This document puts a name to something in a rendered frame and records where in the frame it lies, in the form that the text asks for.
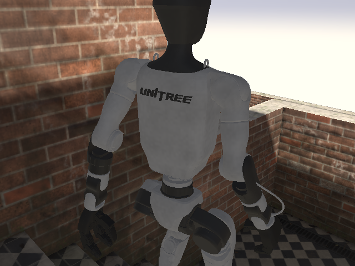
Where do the stairs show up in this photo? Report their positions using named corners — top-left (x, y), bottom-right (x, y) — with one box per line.
top-left (0, 231), bottom-right (153, 266)

